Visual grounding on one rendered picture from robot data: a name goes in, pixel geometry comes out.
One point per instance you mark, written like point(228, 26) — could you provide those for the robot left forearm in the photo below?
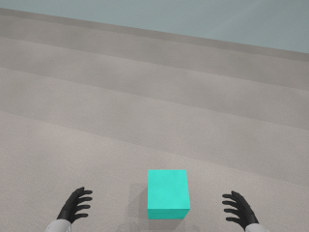
point(59, 225)

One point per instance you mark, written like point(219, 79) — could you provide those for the robot left hand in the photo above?
point(70, 208)

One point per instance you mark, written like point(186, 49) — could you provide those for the robot right hand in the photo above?
point(244, 212)

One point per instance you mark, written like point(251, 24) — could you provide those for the carton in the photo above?
point(168, 196)

